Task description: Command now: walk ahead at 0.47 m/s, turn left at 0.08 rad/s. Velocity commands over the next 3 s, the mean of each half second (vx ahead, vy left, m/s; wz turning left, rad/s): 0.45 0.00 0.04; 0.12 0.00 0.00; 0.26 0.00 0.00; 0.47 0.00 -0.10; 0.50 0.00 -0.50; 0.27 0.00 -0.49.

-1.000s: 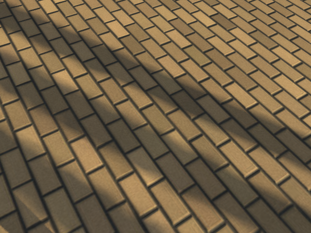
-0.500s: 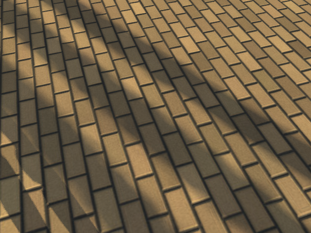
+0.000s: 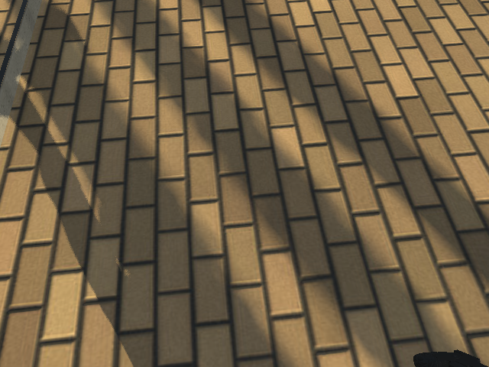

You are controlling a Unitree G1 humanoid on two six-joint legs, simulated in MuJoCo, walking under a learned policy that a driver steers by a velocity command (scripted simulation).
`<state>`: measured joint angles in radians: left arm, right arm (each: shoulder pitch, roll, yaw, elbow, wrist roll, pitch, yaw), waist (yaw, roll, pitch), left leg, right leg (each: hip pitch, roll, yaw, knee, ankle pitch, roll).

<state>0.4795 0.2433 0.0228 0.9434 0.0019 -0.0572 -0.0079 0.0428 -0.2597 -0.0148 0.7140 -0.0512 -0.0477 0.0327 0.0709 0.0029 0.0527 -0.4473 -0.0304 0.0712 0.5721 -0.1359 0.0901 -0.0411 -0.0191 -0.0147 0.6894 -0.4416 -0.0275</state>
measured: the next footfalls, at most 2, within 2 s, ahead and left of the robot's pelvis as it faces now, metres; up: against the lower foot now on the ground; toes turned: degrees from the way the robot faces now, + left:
right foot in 0.48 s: +0.45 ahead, -0.08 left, +0.00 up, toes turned -3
left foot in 0.90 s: +0.42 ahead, +0.13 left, +0.00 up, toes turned +0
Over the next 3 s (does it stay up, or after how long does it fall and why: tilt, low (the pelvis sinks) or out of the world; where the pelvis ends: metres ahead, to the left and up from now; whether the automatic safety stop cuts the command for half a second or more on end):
stays up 1.23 -0.10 0.01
